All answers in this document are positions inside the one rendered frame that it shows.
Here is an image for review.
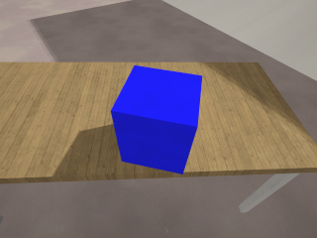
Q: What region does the carton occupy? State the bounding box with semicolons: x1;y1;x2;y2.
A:
111;65;202;175

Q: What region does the table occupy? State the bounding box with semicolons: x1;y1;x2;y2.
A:
0;61;317;224

